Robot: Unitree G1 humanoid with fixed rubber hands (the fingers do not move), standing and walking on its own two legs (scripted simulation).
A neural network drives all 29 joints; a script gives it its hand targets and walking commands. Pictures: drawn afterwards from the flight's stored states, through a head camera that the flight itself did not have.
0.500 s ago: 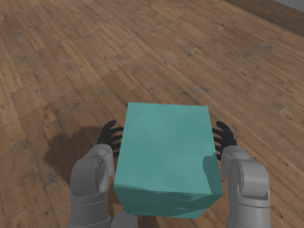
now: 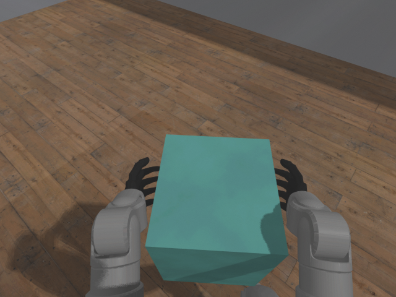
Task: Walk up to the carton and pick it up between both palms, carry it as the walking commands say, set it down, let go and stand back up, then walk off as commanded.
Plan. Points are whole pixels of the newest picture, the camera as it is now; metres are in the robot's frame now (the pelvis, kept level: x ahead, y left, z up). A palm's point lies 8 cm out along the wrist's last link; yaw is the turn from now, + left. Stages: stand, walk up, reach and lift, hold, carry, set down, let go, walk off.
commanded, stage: carry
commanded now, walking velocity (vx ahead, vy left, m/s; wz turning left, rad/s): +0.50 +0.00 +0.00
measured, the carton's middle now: (212, 214) +0.28 +0.00 +0.00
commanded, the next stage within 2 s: none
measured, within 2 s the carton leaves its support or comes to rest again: neither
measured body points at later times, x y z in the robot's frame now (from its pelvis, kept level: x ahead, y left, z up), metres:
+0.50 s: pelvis +0.37 -0.09 +0.00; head +0.42 -0.13 +0.45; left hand +0.66 +0.06 +0.08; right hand +0.66 -0.24 +0.06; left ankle +0.42 +0.08 -0.67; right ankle +0.34 -0.12 -0.75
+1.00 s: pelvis +0.73 -0.10 +0.00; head +0.75 -0.11 +0.45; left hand +1.02 +0.03 +0.06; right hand +1.00 -0.27 +0.06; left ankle +0.70 -0.02 -0.75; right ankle +0.75 -0.24 -0.69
